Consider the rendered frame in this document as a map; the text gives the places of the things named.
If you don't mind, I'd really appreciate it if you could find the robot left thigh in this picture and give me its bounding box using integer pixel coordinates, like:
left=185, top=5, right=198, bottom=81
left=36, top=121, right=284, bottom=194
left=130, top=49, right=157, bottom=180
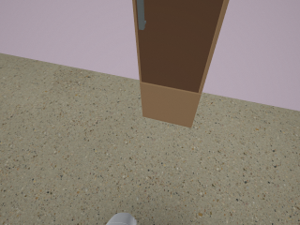
left=106, top=213, right=137, bottom=225

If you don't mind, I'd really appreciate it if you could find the handle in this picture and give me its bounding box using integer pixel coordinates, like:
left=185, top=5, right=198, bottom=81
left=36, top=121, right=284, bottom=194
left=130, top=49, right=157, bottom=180
left=137, top=0, right=146, bottom=30

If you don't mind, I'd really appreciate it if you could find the cupboard door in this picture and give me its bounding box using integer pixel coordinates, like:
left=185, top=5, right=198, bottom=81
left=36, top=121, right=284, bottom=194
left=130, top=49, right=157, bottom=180
left=135, top=0, right=224, bottom=93

